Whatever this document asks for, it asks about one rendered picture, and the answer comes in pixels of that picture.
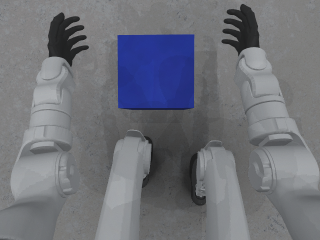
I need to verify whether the robot right hand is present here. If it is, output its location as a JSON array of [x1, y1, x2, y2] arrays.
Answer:
[[221, 4, 260, 56]]

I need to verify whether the robot right forearm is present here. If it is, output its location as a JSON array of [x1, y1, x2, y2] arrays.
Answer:
[[233, 47, 320, 185]]

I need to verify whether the robot right foot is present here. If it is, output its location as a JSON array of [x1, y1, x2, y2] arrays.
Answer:
[[189, 153, 206, 206]]

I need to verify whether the right robot upper arm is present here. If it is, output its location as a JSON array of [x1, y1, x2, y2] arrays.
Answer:
[[248, 145, 320, 240]]

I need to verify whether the carton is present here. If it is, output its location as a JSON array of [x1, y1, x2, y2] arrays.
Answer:
[[117, 34, 195, 110]]

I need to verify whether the robot foot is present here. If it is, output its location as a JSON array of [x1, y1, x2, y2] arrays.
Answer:
[[189, 153, 206, 206], [142, 136, 153, 188]]

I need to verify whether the left robot upper arm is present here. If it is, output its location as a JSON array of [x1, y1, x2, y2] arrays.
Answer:
[[0, 151, 81, 240]]

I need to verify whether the robot left hand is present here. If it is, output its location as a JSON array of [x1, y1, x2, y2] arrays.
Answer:
[[47, 12, 89, 67]]

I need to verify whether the robot left forearm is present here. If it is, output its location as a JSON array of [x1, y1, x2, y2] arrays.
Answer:
[[10, 56, 76, 198]]

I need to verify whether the robot left foot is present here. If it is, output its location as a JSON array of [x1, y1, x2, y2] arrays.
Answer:
[[142, 136, 153, 188]]

